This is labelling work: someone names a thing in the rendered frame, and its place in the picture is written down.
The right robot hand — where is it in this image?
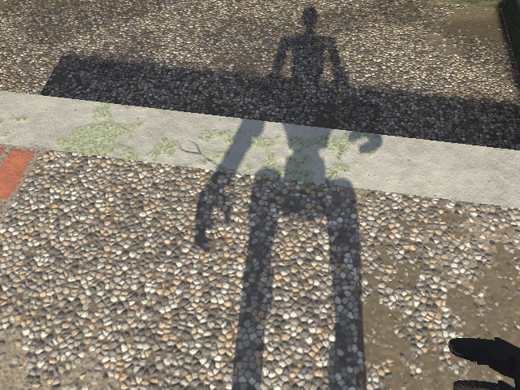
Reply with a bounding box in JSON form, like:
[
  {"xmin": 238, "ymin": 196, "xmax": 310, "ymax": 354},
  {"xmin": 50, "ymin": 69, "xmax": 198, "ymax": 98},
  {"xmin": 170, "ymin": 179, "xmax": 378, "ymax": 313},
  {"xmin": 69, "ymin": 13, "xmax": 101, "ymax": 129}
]
[{"xmin": 448, "ymin": 337, "xmax": 520, "ymax": 390}]

